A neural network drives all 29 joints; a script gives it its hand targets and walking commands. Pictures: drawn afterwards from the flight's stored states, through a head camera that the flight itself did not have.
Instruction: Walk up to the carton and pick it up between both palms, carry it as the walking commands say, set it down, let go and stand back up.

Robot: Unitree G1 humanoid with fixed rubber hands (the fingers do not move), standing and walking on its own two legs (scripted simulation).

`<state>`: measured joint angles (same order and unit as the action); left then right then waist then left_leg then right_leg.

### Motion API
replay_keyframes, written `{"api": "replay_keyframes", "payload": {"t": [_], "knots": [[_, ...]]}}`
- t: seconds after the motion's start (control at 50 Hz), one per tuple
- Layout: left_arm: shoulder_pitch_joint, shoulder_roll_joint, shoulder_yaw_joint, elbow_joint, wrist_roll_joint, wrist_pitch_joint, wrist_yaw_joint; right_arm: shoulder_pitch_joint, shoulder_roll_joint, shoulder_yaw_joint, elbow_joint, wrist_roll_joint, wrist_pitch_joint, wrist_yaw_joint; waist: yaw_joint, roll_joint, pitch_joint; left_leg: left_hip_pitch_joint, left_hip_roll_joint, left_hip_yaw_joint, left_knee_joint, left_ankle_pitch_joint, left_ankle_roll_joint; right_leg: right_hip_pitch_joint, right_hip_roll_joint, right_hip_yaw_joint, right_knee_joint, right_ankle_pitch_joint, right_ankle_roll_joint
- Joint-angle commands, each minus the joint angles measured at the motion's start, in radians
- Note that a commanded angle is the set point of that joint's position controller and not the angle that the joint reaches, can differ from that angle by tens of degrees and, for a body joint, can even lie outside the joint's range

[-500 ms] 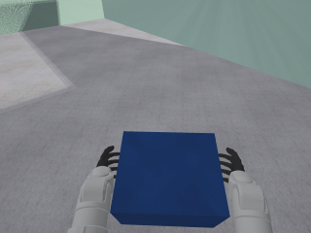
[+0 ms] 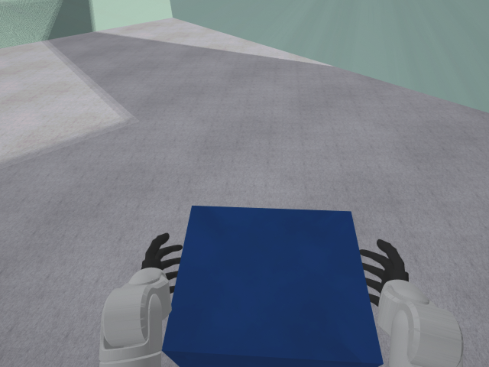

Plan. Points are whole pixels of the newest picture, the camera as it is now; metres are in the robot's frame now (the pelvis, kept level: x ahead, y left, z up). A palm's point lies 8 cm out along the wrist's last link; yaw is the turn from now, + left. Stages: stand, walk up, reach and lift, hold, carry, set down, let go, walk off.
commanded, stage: carry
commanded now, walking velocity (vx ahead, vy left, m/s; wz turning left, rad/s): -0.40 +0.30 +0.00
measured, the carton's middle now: (267, 291) +0.27 -0.01 +0.02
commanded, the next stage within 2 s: none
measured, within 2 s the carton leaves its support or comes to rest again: neither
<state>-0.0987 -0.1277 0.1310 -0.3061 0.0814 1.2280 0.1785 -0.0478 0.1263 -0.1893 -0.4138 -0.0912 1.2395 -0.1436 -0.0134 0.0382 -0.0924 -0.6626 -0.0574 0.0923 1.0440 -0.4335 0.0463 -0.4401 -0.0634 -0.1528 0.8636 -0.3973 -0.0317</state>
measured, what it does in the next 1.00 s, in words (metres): walks backwards: left foot, then right foot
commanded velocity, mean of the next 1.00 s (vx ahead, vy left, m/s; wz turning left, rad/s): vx -0.40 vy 0.30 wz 0.00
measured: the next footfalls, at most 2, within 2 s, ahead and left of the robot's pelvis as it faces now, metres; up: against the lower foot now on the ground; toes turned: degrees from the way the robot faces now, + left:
left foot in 0.22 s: -0.03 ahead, +0.24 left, +0.00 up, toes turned -1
right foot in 0.52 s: -0.20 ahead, +0.11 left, +0.00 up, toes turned -14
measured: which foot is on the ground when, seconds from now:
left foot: up 0.00-0.20, down 0.22-0.52, up 0.54-0.86, down 0.88-1.00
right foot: down 0.00-0.24, up 0.26-0.50, down 0.52-0.92, up 0.94-1.00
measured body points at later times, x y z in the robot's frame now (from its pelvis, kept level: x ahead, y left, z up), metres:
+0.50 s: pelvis -0.22 +0.16 +0.01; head -0.27 +0.17 +0.45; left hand +0.04 +0.33 +0.10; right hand +0.02 -0.02 +0.11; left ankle -0.07 +0.25 -0.70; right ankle -0.24 +0.11 -0.69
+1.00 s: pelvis -0.47 +0.36 +0.03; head -0.48 +0.37 +0.47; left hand -0.22 +0.53 +0.09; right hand -0.22 +0.18 +0.11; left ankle -0.43 +0.48 -0.70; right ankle -0.35 +0.18 -0.63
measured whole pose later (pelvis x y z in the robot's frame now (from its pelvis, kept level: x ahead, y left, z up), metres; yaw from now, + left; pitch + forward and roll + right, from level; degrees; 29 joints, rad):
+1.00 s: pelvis -0.47 +0.36 +0.03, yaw -4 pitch +1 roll +0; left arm 0.00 -0.13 0.16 -0.44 0.10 1.24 0.17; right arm -0.07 0.13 -0.11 -0.39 -0.08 1.22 -0.15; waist 0.01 -0.03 -0.08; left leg -0.37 0.03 0.01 0.68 -0.32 -0.01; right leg -0.73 -0.11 0.00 1.02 -0.49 0.04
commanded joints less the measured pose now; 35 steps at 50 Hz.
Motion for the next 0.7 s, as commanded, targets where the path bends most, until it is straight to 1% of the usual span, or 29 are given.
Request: {"api": "replay_keyframes", "payload": {"t": [0.0,0.04,0.06,0.08,0.1,0.12,0.14,0.16,0.18,0.2,0.22,0.24,0.26,0.3,0.32,0.34,0.36,0.38,0.42,0.44,0.46,0.48,0.5,0.52,0.54,0.56,0.58,0.62,0.68], "knots": [[-0.597,-0.885,-0.666,-0.285,-0.36,-0.025,-0.235,-0.665,0.926,0.79,-0.137,0.435,-0.007,0.223,0.007,-0.145,-0.189,0.074,0.134,-0.198,0.174,0.044,-0.051,-0.041,-0.349,0.401,-0.472,0.246,-0.138],[-0.548,-0.848,-0.659,-0.299,-0.349,-0.02,-0.232,-0.617,0.895,0.796,-0.154,0.426,-0.006,0.217,0.012,-0.193,-0.23,0.097,0.088,-0.121,0.058,0.045,-0.066,0.023,-0.317,0.353,-0.478,0.264,-0.104],[-0.568,-0.821,-0.67,-0.319,-0.354,-0.024,-0.224,-0.551,0.892,0.784,-0.111,0.408,-0.002,0.211,0.009,-0.286,-0.259,0.121,0.092,-0.116,-0.038,0.029,-0.074,0.063,-0.322,0.363,-0.483,0.271,-0.088],[-0.548,-0.827,-0.66,-0.306,-0.349,-0.02,-0.219,-0.548,0.907,0.784,-0.092,0.412,0.003,0.208,0.015,-0.282,-0.289,0.162,0.075,-0.091,-0.105,0.019,-0.078,0.108,-0.309,0.346,-0.483,0.329,-0.083],[-0.525,-0.806,-0.668,-0.317,-0.35,-0.017,-0.219,-0.521,0.89,0.771,-0.098,0.406,0.003,0.208,0.016,-0.332,-0.33,0.205,0.063,-0.087,-0.222,-0.001,-0.075,0.129,-0.3,0.334,-0.487,0.313,-0.063],[-0.453,-0.782,-0.649,-0.272,-0.318,-0.009,-0.211,-0.492,0.872,0.773,-0.061,0.41,0.013,0.213,0.023,-0.281,-0.353,0.272,0.046,-0.063,-0.37,-0.019,-0.06,0.15,-0.311,0.346,-0.51,0.283,-0.049],[-0.435,-0.769,-0.647,-0.262,-0.309,-0.001,-0.206,-0.495,0.842,0.763,-0.071,0.398,0.018,0.21,0.021,-0.29,-0.33,0.324,0.028,-0.042,-0.485,-0.002,-0.057,0.12,-0.281,0.325,-0.508,0.201,-0.025],[-0.404,-0.756,-0.64,-0.231,-0.306,0.009,-0.206,-0.484,0.823,0.754,-0.072,0.394,0.021,0.211,0.017,-0.238,-0.346,0.392,0.044,-0.055,-0.549,0.009,-0.051,0.094,-0.244,0.287,-0.433,0.203,-0.01],[-0.388,-0.73,-0.632,-0.198,-0.294,0.018,-0.204,-0.432,0.816,0.736,-0.002,0.374,0.031,0.212,0.016,-0.029,-0.336,0.428,0.138,-0.152,-0.661,0.077,-0.037,0.025,-0.161,0.199,-0.291,0.109,0.026],[-0.414,-0.726,-0.64,-0.224,-0.3,0.022,-0.211,-0.441,0.799,0.726,-0.002,0.356,0.03,0.211,0.013,0.252,-0.299,0.418,0.373,-0.411,-0.708,0.388,0.059,-0.16,-0.006,0.021,-0.015,-0.17,0.08],[-0.418,-0.723,-0.662,-0.231,-0.308,0.019,-0.21,-0.443,0.787,0.725,-0.029,0.364,0.022,0.21,-0.001,0.357,-0.252,0.269,0.41,-0.388,-0.691,0.546,0.191,-0.198,0.052,0.011,0.282,-0.322,0.061],[-0.537,-0.754,-0.721,-0.297,-0.355,0.009,-0.224,-0.445,0.817,0.711,-0.049,0.356,0.013,0.211,-0.009,0.32,-0.22,0.124,0.371,-0.314,-0.728,0.434,0.207,-0.136,0.064,0.069,0.476,-0.294,0.053],[-0.627,-0.801,-0.728,-0.301,-0.389,0.002,-0.237,-0.488,0.87,0.708,-0.045,0.346,0.012,0.214,0.0,0.174,-0.177,0.063,0.324,-0.234,-0.741,0.287,0.173,-0.102,0.073,0.075,0.542,-0.2,0.042],[-0.595,-0.823,-0.728,-0.252,-0.398,0.002,-0.245,-0.512,0.856,0.709,-0.068,0.35,0.0,0.212,0.019,0.082,-0.148,0.083,0.261,-0.117,-0.684,0.284,0.128,-0.107,0.051,0.076,0.532,-0.064,0.029],[-0.56,-0.819,-0.729,-0.222,-0.397,0.009,-0.249,-0.53,0.83,0.703,-0.09,0.345,-0.004,0.206,0.022,0.132,-0.18,0.111,0.241,-0.093,-0.692,0.244,0.114,-0.072,0.047,0.053,0.485,-0.05,0.041],[-0.584,-0.824,-0.746,-0.258,-0.418,0.006,-0.253,-0.511,0.846,0.703,-0.071,0.341,-0.003,0.207,0.023,0.117,-0.185,0.151,0.232,-0.082,-0.697,0.209,0.099,-0.063,0.045,0.038,0.399,-0.063,0.05],[-0.616,-0.832,-0.763,-0.271,-0.417,0.004,-0.249,-0.513,0.851,0.707,-0.061,0.342,-0.009,0.206,0.018,0.181,-0.167,0.191,0.232,-0.116,-0.695,0.211,0.119,-0.067,0.047,0.026,0.286,-0.078,0.042],[-0.6,-0.836,-0.763,-0.29,-0.408,-0.001,-0.248,-0.509,0.851,0.716,-0.077,0.345,-0.014,0.205,0.015,0.174,-0.22,0.282,0.251,-0.148,-0.698,0.208,0.117,-0.032,0.047,0.017,0.143,-0.096,0.035],[-0.555,-0.825,-0.753,-0.283,-0.39,0.006,-0.246,-0.435,0.844,0.723,-0.067,0.346,-0.008,0.203,0.018,0.239,-0.289,0.33,0.272,-0.205,-0.67,0.256,0.127,0.106,0.031,0.058,-0.138,-0.121,0.007],[-0.546,-0.816,-0.733,-0.283,-0.383,0.002,-0.251,-0.437,0.842,0.729,-0.068,0.347,-0.009,0.199,0.033,0.164,-0.331,0.306,0.247,-0.182,-0.588,0.232,0.098,0.23,-0.002,0.117,-0.385,-0.067,0.0],[-0.524,-0.811,-0.712,-0.247,-0.372,0.009,-0.259,-0.47,0.818,0.738,-0.084,0.338,-0.005,0.202,0.05,-0.005,-0.295,0.116,0.175,-0.129,-0.462,0.111,0.044,0.37,-0.13,0.269,-0.501,0.02,-0.02],[-0.523,-0.787,-0.688,-0.246,-0.379,0.008,-0.263,-0.48,0.81,0.754,-0.107,0.324,0.001,0.198,0.02,-0.379,-0.307,-0.097,0.072,-0.063,-0.198,-0.125,-0.04,0.418,-0.516,0.711,-0.503,0.373,-0.113],[-0.545,-0.801,-0.694,-0.224,-0.389,0.01,-0.267,-0.506,0.841,0.746,-0.073,0.328,0.009,0.202,0.016,-0.354,-0.175,-0.182,0.071,-0.172,-0.02,-0.127,-0.051,0.242,-0.566,0.696,-0.563,0.519,-0.153],[-0.544,-0.801,-0.675,-0.261,-0.389,-0.017,-0.278,-0.557,0.858,0.775,-0.112,0.349,0.002,0.21,0.032,-0.274,-0.165,-0.106,0.079,-0.238,0.143,-0.07,-0.061,0.114,-0.527,0.587,-0.579,0.296,-0.2],[-0.465,-0.821,-0.637,-0.192,-0.362,-0.006,-0.285,-0.621,0.874,0.79,-0.13,0.373,-0.003,0.208,0.028,-0.121,-0.116,-0.042,0.097,-0.23,0.206,0.026,-0.072,0.04,-0.426,0.457,-0.591,0.124,-0.131],[-0.484,-0.851,-0.652,-0.208,-0.364,-0.008,-0.283,-0.657,0.898,0.818,-0.162,0.393,-0.003,0.213,0.026,-0.15,-0.067,-0.012,0.079,-0.205,0.242,0.067,-0.082,-0.041,-0.388,0.444,-0.585,0.055,-0.128],[-0.495,-0.849,-0.643,-0.212,-0.345,-0.012,-0.274,-0.679,0.892,0.822,-0.167,0.413,-0.003,0.223,0.025,-0.128,-0.08,0.032,0.082,-0.194,0.322,0.089,-0.082,-0.085,-0.363,0.416,-0.57,-0.003,-0.142],[-0.557,-0.865,-0.662,-0.294,-0.36,-0.032,-0.267,-0.649,0.949,0.84,-0.137,0.44,-0.004,0.234,0.023,-0.133,-0.113,0.004,0.086,-0.16,0.302,0.103,-0.087,-0.023,-0.341,0.346,-0.55,-0.004,-0.13],[-0.551,-0.849,-0.668,-0.321,-0.362,-0.043,-0.26,-0.607,0.947,0.845,-0.15,0.437,-0.015,0.224,0.009,-0.248,-0.209,0.018,0.077,-0.118,0.117,0.092,-0.104,0.141,-0.302,0.289,-0.553,0.04,-0.062]]}}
